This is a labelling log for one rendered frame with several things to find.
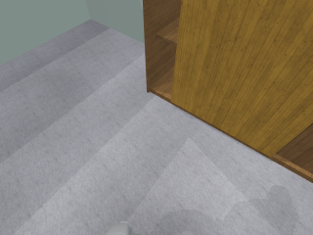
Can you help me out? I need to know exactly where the wardrobe door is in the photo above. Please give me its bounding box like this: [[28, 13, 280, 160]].
[[170, 0, 313, 158], [276, 122, 313, 173]]

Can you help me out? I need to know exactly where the left robot thigh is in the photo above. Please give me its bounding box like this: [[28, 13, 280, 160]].
[[104, 222, 135, 235]]

